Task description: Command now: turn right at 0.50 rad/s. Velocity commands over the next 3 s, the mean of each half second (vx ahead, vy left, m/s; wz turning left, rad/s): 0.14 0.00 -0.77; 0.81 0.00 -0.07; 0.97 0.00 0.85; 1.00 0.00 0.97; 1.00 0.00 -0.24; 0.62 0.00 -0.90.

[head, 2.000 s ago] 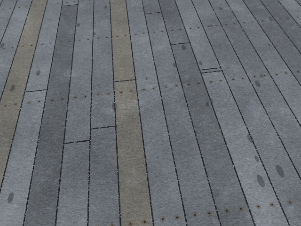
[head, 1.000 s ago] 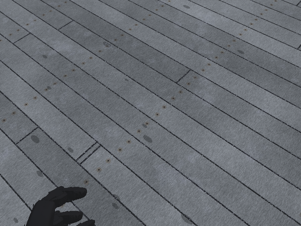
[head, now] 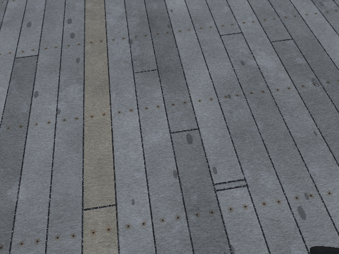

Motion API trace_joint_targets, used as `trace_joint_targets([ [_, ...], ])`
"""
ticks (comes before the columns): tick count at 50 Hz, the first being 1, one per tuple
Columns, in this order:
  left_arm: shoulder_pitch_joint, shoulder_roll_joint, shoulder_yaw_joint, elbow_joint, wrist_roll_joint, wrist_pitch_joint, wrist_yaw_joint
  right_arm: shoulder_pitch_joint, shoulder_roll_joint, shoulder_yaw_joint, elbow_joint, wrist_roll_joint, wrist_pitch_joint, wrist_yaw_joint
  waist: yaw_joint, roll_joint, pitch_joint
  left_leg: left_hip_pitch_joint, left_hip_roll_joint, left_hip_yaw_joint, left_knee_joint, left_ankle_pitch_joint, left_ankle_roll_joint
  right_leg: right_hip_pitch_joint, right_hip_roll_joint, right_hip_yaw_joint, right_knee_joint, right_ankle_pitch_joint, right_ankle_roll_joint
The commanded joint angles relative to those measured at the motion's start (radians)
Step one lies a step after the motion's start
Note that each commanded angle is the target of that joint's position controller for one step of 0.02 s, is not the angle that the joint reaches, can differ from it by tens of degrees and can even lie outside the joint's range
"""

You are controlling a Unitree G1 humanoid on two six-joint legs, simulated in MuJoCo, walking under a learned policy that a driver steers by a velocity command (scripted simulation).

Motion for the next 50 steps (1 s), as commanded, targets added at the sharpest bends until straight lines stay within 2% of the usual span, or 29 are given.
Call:
trace_joint_targets([
  [1, -0.055, 0.219, 0.071, -0.092, -0.017, 0.004, 0.017, 0.027, -0.095, -0.041, -0.050, 0.014, -0.030, -0.001, -0.040, -0.215, -0.160, -0.051, -0.039, 0.029, -0.131, 0.059, 0.014, 0.249, -0.190, 0.337, -0.083, 0.323, -0.165],
  [3, -0.089, 0.206, 0.072, -0.113, -0.030, 0.016, 0.028, 0.090, -0.096, -0.049, -0.015, 0.013, -0.040, 0.008, -0.079, -0.201, -0.187, 0.106, -0.020, 0.047, -0.312, 0.233, 0.042, 0.168, -0.154, 0.315, -0.043, 0.293, -0.123],
  [4, -0.084, 0.179, 0.066, -0.123, -0.029, 0.019, 0.032, 0.118, -0.125, -0.060, 0.000, 0.008, -0.038, 0.008, -0.078, -0.172, -0.206, 0.245, 0.057, 0.019, -0.345, 0.327, 0.070, 0.048, -0.115, 0.276, 0.007, 0.191, -0.080],
  [5, -0.048, 0.120, 0.050, -0.132, -0.019, 0.019, 0.030, 0.105, -0.186, -0.071, -0.010, -0.013, -0.030, 0.002, -0.046, 0.043, -0.199, 0.346, 0.251, -0.155, -0.344, 0.482, 0.164, -0.141, -0.016, 0.131, 0.189, -0.092, -0.024],
  [6, -0.020, 0.149, 0.060, -0.148, -0.016, 0.008, 0.024, 0.056, -0.206, -0.075, -0.020, -0.059, -0.028, 0.009, -0.025, 0.262, -0.148, 0.278, 0.429, -0.319, -0.338, 0.709, 0.311, -0.296, 0.050, -0.013, 0.352, -0.424, 0.026],
  [7, 0.020, 0.223, 0.082, -0.124, 0.000, 0.004, 0.019, 0.007, -0.153, -0.060, -0.045, -0.061, -0.032, 0.006, -0.013, 0.162, -0.119, 0.243, 0.464, -0.264, -0.324, 0.791, 0.344, -0.313, -0.034, -0.021, 0.543, -0.414, 0.057],
  [8, 0.035, 0.239, 0.092, -0.103, -0.006, 0.010, 0.016, -0.027, -0.109, -0.048, -0.052, -0.051, -0.034, -0.002, 0.000, 0.101, -0.109, 0.225, 0.402, -0.162, -0.305, 0.783, 0.309, -0.307, -0.047, -0.045, 0.620, -0.357, 0.070],
  [10, 0.047, 0.188, 0.079, -0.096, -0.001, 0.029, 0.014, -0.044, -0.096, -0.041, -0.047, -0.018, -0.034, -0.015, -0.003, 0.097, -0.079, 0.247, 0.322, -0.027, -0.269, 0.825, 0.265, -0.371, -0.076, -0.085, 0.714, -0.238, 0.101],
  [12, -0.007, 0.147, 0.058, -0.135, -0.008, 0.030, -0.001, 0.002, -0.110, -0.044, -0.035, -0.020, -0.026, -0.022, -0.041, 0.116, -0.057, 0.246, 0.296, 0.057, -0.282, 0.876, 0.279, -0.399, -0.106, -0.161, 0.687, -0.180, 0.126],
  [15, -0.089, 0.127, 0.038, -0.197, -0.009, 0.023, -0.021, 0.064, -0.141, -0.055, -0.021, -0.027, -0.007, -0.025, -0.096, 0.119, -0.066, 0.311, 0.326, 0.091, -0.293, 0.841, 0.308, -0.409, -0.149, -0.210, 0.563, -0.158, 0.139],
  [17, -0.129, 0.122, 0.027, -0.230, -0.009, 0.024, -0.035, 0.127, -0.180, -0.068, -0.004, -0.015, -0.013, -0.010, -0.136, 0.100, -0.096, 0.337, 0.377, 0.067, -0.380, 0.466, 0.318, -0.398, -0.182, -0.229, 0.509, -0.150, 0.122],
  [18, -0.145, 0.128, 0.025, -0.245, -0.011, 0.022, -0.043, 0.137, -0.195, -0.071, 0.000, -0.008, -0.024, -0.002, -0.143, 0.102, -0.078, 0.335, 0.394, 0.050, -0.428, 0.253, 0.314, -0.409, -0.194, -0.231, 0.489, -0.150, 0.106],
  [20, -0.177, 0.139, 0.025, -0.270, -0.014, 0.016, -0.053, 0.140, -0.214, -0.077, 0.004, 0.001, -0.046, 0.011, -0.147, 0.108, -0.025, 0.351, 0.418, 0.036, -0.489, 0.051, 0.295, -0.453, -0.204, -0.235, 0.446, -0.155, 0.072],
  [26, -0.246, 0.102, -0.001, -0.308, -0.018, -0.006, -0.069, 0.216, -0.231, -0.089, 0.057, 0.009, -0.072, 0.041, -0.156, 0.078, 0.036, 0.435, 0.431, 0.192, -0.485, 0.121, 0.247, -0.458, -0.210, -0.283, 0.356, -0.209, -0.016],
  [28, -0.196, 0.110, -0.001, -0.299, -0.021, -0.004, -0.075, 0.190, -0.251, -0.092, 0.061, 0.009, -0.070, 0.044, -0.104, 0.089, 0.020, 0.370, 0.410, 0.290, -0.418, 0.324, 0.220, -0.308, -0.166, -0.338, 0.309, -0.239, -0.047],
  [29, -0.096, 0.131, 0.012, -0.265, -0.023, -0.002, -0.072, 0.148, -0.265, -0.093, 0.055, 0.014, -0.068, 0.044, -0.033, 0.095, -0.022, 0.290, 0.376, 0.367, -0.300, 0.574, 0.194, -0.120, -0.103, -0.399, 0.257, -0.237, -0.066],
  [30, 0.086, 0.171, 0.039, -0.194, -0.021, -0.005, -0.065, 0.136, -0.249, -0.081, 0.059, 0.027, -0.072, 0.040, 0.072, 0.048, -0.111, 0.133, 0.325, 0.446, -0.060, 0.829, 0.167, 0.210, -0.028, -0.437, 0.168, -0.167, -0.106],
  [31, 0.348, 0.260, 0.082, -0.107, -0.020, -0.007, -0.048, 0.126, -0.194, -0.055, 0.037, 0.008, -0.091, 0.034, 0.194, -0.070, -0.197, -0.212, 0.272, 0.443, 0.288, 0.677, 0.124, 0.633, -0.036, -0.310, 0.175, -0.131, -0.162],
  [32, 0.380, 0.392, 0.094, -0.107, -0.025, -0.029, -0.034, 0.120, -0.048, -0.005, -0.047, -0.024, -0.122, 0.037, 0.125, -0.426, -0.262, -0.597, 0.118, 0.325, 0.682, -0.122, 0.069, 0.770, -0.335, 0.324, -0.065, -0.487, -0.311],
  [33, 0.335, 0.299, 0.061, -0.161, -0.008, -0.064, -0.041, 0.026, -0.158, -0.019, -0.047, 0.032, -0.154, 0.038, 0.170, -0.205, -0.305, -0.697, 0.112, 0.113, 0.787, -0.073, 0.092, 0.740, -0.445, 0.531, -0.219, -0.585, -0.330],
  [34, 0.297, 0.246, 0.042, -0.146, 0.007, -0.080, -0.047, -0.008, -0.195, -0.028, -0.054, 0.073, -0.161, 0.043, 0.148, -0.132, -0.179, -0.763, 0.154, 0.121, 0.778, 0.026, 0.120, 0.654, -0.461, 0.408, -0.233, -0.459, -0.303],
  [35, 0.253, 0.214, 0.030, -0.138, 0.013, -0.088, -0.046, 0.027, -0.181, -0.020, -0.031, 0.061, -0.160, 0.042, 0.098, -0.102, -0.110, -0.725, 0.201, 0.122, 0.722, 0.101, 0.138, 0.539, -0.427, 0.282, -0.218, -0.363, -0.275],
  [36, 0.180, 0.175, 0.017, -0.138, 0.021, -0.090, -0.045, 0.066, -0.174, -0.019, -0.003, 0.037, -0.152, 0.046, 0.043, -0.096, -0.055, -0.667, 0.238, 0.115, 0.665, 0.188, 0.137, 0.425, -0.385, 0.157, -0.209, -0.264, -0.241],
  [37, 0.121, 0.139, 0.003, -0.145, 0.039, -0.096, -0.041, 0.130, -0.167, -0.020, 0.031, 0.035, -0.136, 0.056, -0.006, -0.125, -0.022, -0.587, 0.261, 0.097, 0.642, 0.277, 0.137, 0.321, -0.338, 0.041, -0.220, -0.136, -0.199],
  [39, 0.097, 0.120, 0.003, -0.134, 0.044, -0.118, -0.033, 0.176, -0.131, -0.013, 0.069, 0.048, -0.101, 0.073, -0.037, -0.108, 0.010, -0.529, 0.233, 0.066, 0.628, 0.355, 0.122, 0.224, -0.295, -0.135, -0.252, 0.133, -0.132],
  [42, 0.095, 0.119, 0.004, -0.115, 0.055, -0.152, -0.023, 0.118, -0.094, -0.001, 0.053, 0.048, -0.085, 0.069, -0.048, -0.077, 0.079, -0.481, 0.149, 0.088, 0.445, 0.532, 0.110, 0.116, -0.206, -0.336, -0.337, 0.320, -0.049],
  [46, 0.171, 0.132, 0.000, -0.065, 0.043, -0.166, 0.017, 0.015, -0.047, 0.019, 0.027, 0.037, -0.111, 0.096, -0.024, -0.050, 0.096, -0.374, 0.070, 0.246, 0.153, 0.680, 0.146, 0.171, -0.197, -0.445, -0.371, 0.657, 0.053],
  [48, 0.197, 0.178, 0.007, -0.047, 0.050, -0.151, 0.043, 0.019, -0.061, 0.010, 0.017, 0.045, -0.118, 0.110, -0.045, -0.095, 0.048, -0.300, 0.001, 0.322, 0.078, 0.653, 0.181, 0.280, -0.221, -0.457, -0.269, 1.054, 0.086],
  [50, 0.180, 0.239, 0.026, -0.051, 0.051, -0.118, 0.076, 0.112, -0.113, -0.015, 0.020, 0.057, -0.098, 0.110, -0.127, -0.174, -0.039, -0.170, -0.052, 0.371, 0.074, 0.570, 0.206, 0.379, -0.261, -0.461, -0.074, 1.438, 0.099],
])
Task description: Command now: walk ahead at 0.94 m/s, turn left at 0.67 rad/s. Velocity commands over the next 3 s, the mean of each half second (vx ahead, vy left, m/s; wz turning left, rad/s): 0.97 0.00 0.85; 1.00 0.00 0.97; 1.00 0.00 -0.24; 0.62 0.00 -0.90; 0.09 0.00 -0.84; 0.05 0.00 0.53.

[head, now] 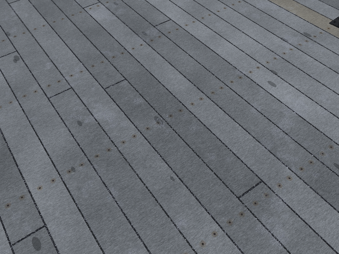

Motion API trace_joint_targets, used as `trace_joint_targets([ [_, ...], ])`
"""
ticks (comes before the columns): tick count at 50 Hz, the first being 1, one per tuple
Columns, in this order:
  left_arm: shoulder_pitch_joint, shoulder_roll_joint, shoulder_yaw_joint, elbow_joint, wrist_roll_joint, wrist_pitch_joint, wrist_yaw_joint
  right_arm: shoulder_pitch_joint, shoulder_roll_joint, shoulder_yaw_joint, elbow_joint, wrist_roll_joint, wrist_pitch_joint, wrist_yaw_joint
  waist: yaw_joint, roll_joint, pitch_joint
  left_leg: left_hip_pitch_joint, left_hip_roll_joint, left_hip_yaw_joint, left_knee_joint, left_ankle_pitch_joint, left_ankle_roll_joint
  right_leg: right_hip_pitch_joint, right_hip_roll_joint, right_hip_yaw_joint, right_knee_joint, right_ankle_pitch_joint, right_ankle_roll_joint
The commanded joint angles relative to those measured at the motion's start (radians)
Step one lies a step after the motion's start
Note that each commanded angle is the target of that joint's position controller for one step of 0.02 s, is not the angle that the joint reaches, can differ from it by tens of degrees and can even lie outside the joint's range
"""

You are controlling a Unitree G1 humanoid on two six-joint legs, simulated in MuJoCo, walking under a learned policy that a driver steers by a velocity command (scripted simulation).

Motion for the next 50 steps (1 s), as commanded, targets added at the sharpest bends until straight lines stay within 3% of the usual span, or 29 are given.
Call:
trace_joint_targets([
  [1, -0.120, 0.267, 0.072, -0.094, 0.003, 0.019, 0.051, 0.198, -0.160, -0.063, -0.039, 0.011, 0.016, 0.000, -0.206, -0.200, -0.071, 0.450, -0.109, 0.107, 0.024, -0.098, 0.054, -0.223, -0.279, 0.013, 0.367, 1.816, 0.111],
  [2, -0.226, 0.278, 0.078, -0.129, 0.010, 0.022, 0.047, 0.477, -0.227, -0.097, 0.034, 0.007, 0.041, -0.015, -0.343, -0.178, -0.153, 0.719, -0.075, 0.017, 0.031, -0.131, 0.109, -0.348, -0.281, 0.046, 0.663, 1.826, 0.099],
  [3, -0.372, 0.222, 0.065, -0.152, -0.021, 0.010, 0.020, 0.716, -0.226, -0.095, 0.110, -0.004, 0.057, -0.039, -0.463, 0.036, -0.143, 0.936, 0.028, -0.115, -0.148, 0.032, 0.185, -0.561, -0.126, 0.030, 1.225, 0.974, 0.099],
  [4, -0.350, -0.018, -0.004, -0.209, -0.007, -0.031, -0.021, 0.645, -0.154, -0.060, 0.137, -0.052, 0.048, -0.034, -0.296, 0.362, -0.070, 1.046, 0.009, -0.264, -0.034, -0.049, 0.220, -0.985, 0.056, 0.185, 1.658, -0.166, 0.084],
  [5, -0.178, -0.058, -0.033, -0.265, -0.055, -0.064, -0.046, 0.437, -0.127, -0.041, 0.044, -0.067, 0.020, -0.032, -0.116, 0.309, -0.203, 1.069, 0.161, -0.734, -0.178, -0.510, 0.379, -1.203, 0.032, 0.396, 1.729, -0.198, 0.045],
  [6, -0.229, 0.054, -0.025, -0.294, -0.065, -0.091, -0.069, 0.389, -0.089, -0.044, -0.019, -0.057, 0.016, -0.037, -0.137, 0.077, -0.183, 0.978, 0.230, -0.927, -0.434, -0.860, 0.384, -1.206, 0.000, 0.432, 1.575, -0.075, -0.019],
  [7, -0.251, 0.087, -0.013, -0.302, -0.060, -0.094, -0.078, 0.297, -0.100, -0.045, -0.042, -0.054, 0.002, -0.039, -0.046, -0.134, -0.042, 0.754, 0.242, -0.946, -0.538, -0.924, 0.330, -1.152, -0.048, 0.415, 1.387, 0.034, -0.054],
  [8, -0.226, 0.083, -0.013, -0.283, -0.039, -0.080, -0.072, 0.202, -0.115, -0.048, -0.075, -0.059, -0.013, -0.041, 0.018, -0.190, 0.017, 0.574, 0.211, -0.922, -0.549, -0.880, 0.325, -1.070, -0.086, 0.427, 1.273, 0.084, -0.039],
  [11, -0.213, 0.136, 0.001, -0.260, -0.014, -0.035, -0.032, 0.111, -0.115, -0.047, -0.105, -0.054, -0.020, -0.065, 0.050, -0.144, 0.085, 0.280, 0.082, -0.696, -0.553, -0.641, 0.296, -0.910, -0.150, 0.404, 1.020, 0.135, 0.050],
  [13, -0.335, 0.099, -0.015, -0.307, 0.012, -0.030, -0.020, 0.134, -0.113, -0.048, -0.088, -0.025, -0.018, -0.088, -0.010, -0.079, 0.091, 0.160, 0.003, -0.526, -0.534, -0.482, 0.259, -0.777, -0.145, 0.339, 0.760, 0.288, 0.094],
  [15, -0.435, 0.048, -0.027, -0.343, -0.006, -0.027, -0.022, 0.164, -0.137, -0.059, -0.064, -0.005, -0.006, -0.102, -0.076, -0.003, 0.051, 0.119, -0.049, -0.455, -0.489, -0.479, 0.198, -0.613, -0.093, 0.290, 0.533, 0.438, 0.124],
  [18, -0.439, 0.091, 0.005, -0.342, -0.065, -0.027, -0.024, 0.219, -0.129, -0.062, -0.038, 0.004, 0.012, -0.106, -0.109, 0.069, -0.018, 0.317, -0.022, -0.536, -0.384, -0.572, 0.149, -0.568, -0.057, 0.345, 0.364, 0.460, 0.160],
  [21, -0.232, 0.164, 0.061, -0.290, -0.085, -0.039, -0.026, 0.193, -0.094, -0.056, -0.050, -0.017, 0.024, -0.095, 0.023, 0.105, -0.127, 0.444, -0.009, -0.541, -0.101, -0.404, 0.070, -0.379, -0.082, 0.344, 0.333, 0.320, 0.105],
  [22, -0.010, 0.203, 0.082, -0.249, -0.079, -0.041, -0.024, 0.170, -0.022, -0.032, -0.081, -0.038, 0.021, -0.082, 0.128, 0.039, -0.278, 0.316, -0.039, -0.463, 0.222, -0.395, 0.024, -0.085, -0.201, 0.444, 0.392, 0.189, 0.057],
  [23, 0.078, 0.305, 0.091, -0.233, -0.023, -0.033, -0.034, 0.302, 0.111, 0.005, -0.129, -0.021, 0.010, -0.078, 0.045, -0.385, -0.402, 0.030, -0.126, -0.361, 0.604, -0.778, -0.014, 0.185, -0.438, 0.981, 0.201, -0.161, -0.080],
  [24, 0.026, 0.297, 0.096, -0.231, -0.018, -0.030, -0.050, 0.327, 0.032, 0.009, -0.145, 0.031, 0.006, -0.081, 0.019, -0.504, -0.356, -0.183, -0.024, -0.293, 0.782, -0.650, -0.018, 0.142, -0.541, 1.326, 0.055, -0.560, -0.161],
  [25, -0.045, 0.201, 0.080, -0.252, -0.026, -0.025, -0.044, 0.210, -0.051, -0.010, -0.136, 0.023, 0.016, -0.088, 0.055, -0.304, -0.184, -0.230, 0.026, -0.254, 0.840, -0.532, -0.029, 0.013, -0.489, 1.170, 0.047, -0.517, -0.141],
  [27, -0.060, 0.153, 0.066, -0.209, -0.013, -0.012, -0.039, 0.059, -0.076, -0.022, -0.164, -0.034, 0.025, -0.077, 0.062, -0.060, -0.046, -0.157, 0.091, -0.217, 0.763, -0.433, -0.024, -0.196, -0.385, 0.789, 0.083, -0.091, -0.097],
  [30, -0.083, 0.067, 0.042, -0.136, -0.017, -0.019, -0.043, 0.034, -0.046, -0.026, -0.192, -0.007, 0.047, -0.054, 0.012, -0.128, 0.010, -0.106, 0.151, -0.218, 0.677, -0.402, -0.015, -0.304, -0.318, 0.526, 0.060, 0.146, -0.069],
  [32, -0.076, 0.075, 0.044, -0.097, -0.027, -0.021, -0.045, 0.014, -0.027, -0.016, -0.210, -0.008, 0.059, -0.044, -0.007, -0.118, 0.037, -0.152, 0.167, -0.214, 0.650, -0.371, -0.020, -0.317, -0.328, 0.436, 0.041, 0.263, -0.077],
  [38, -0.052, 0.150, 0.050, -0.036, -0.004, -0.022, -0.026, -0.147, -0.041, -0.007, -0.245, -0.017, 0.042, -0.013, 0.023, -0.031, 0.127, -0.128, 0.131, -0.098, 0.326, -0.111, -0.020, -0.320, -0.295, 0.152, -0.054, 0.505, -0.028],
  [41, -0.022, 0.218, 0.058, -0.009, -0.007, -0.012, -0.015, -0.230, -0.041, -0.006, -0.267, -0.013, 0.023, 0.015, 0.021, -0.061, 0.130, 0.059, 0.046, 0.048, 0.094, -0.095, 0.032, -0.287, -0.278, 0.035, 0.004, 1.019, 0.031],
  [44, -0.021, 0.306, 0.079, -0.009, -0.010, 0.018, 0.013, -0.028, -0.135, -0.059, -0.228, -0.003, 0.033, 0.013, -0.142, -0.196, -0.035, 0.389, -0.076, 0.111, 0.090, -0.231, 0.086, -0.238, -0.328, 0.020, 0.360, 1.699, 0.033],
  [45, -0.090, 0.313, 0.083, -0.042, -0.011, 0.021, 0.012, 0.225, -0.206, -0.099, -0.160, -0.001, 0.046, 0.002, -0.269, -0.205, -0.145, 0.695, -0.073, 0.054, 0.064, -0.244, 0.137, -0.373, -0.334, 0.047, 0.623, 1.723, 0.019],
  [46, -0.153, 0.268, 0.073, -0.072, -0.024, 0.006, 0.003, 0.437, -0.242, -0.123, -0.084, 0.001, 0.056, -0.018, -0.351, -0.078, -0.178, 1.023, -0.005, -0.093, -0.098, -0.127, 0.190, -0.626, -0.217, 0.047, 1.016, 1.049, 0.027],
  [47, -0.127, 0.086, 0.020, -0.123, 0.009, -0.038, -0.012, 0.383, -0.279, -0.116, -0.086, -0.019, 0.061, -0.033, -0.203, 0.287, -0.181, 1.198, 0.103, -0.387, -0.063, -0.041, 0.256, -0.970, -0.026, 0.123, 1.444, -0.091, 0.039],
  [48, -0.054, 0.092, 0.000, -0.200, -0.046, -0.086, -0.032, 0.318, -0.264, -0.100, -0.142, -0.054, 0.036, -0.037, -0.138, 0.262, -0.440, 1.331, 0.295, -0.929, -0.300, -0.617, 0.461, -1.189, -0.027, 0.395, 1.543, -0.107, 0.020],
  [49, -0.209, 0.178, 0.012, -0.223, -0.066, -0.106, -0.035, 0.339, -0.201, -0.098, -0.143, -0.052, 0.021, -0.041, -0.195, 0.052, -0.335, 1.208, 0.283, -0.992, -0.461, -0.819, 0.384, -1.213, -0.077, 0.413, 1.421, 0.008, -0.011],
  [50, -0.219, 0.166, 0.013, -0.219, -0.083, -0.102, -0.035, 0.274, -0.164, -0.082, -0.124, -0.056, 0.003, -0.039, -0.111, -0.084, -0.137, 0.974, 0.282, -0.890, -0.513, -0.751, 0.337, -1.194, -0.119, 0.384, 1.290, 0.073, -0.016],
])
Over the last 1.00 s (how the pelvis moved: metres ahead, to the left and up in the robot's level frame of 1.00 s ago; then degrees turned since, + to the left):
0.26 -0.30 -0.03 -26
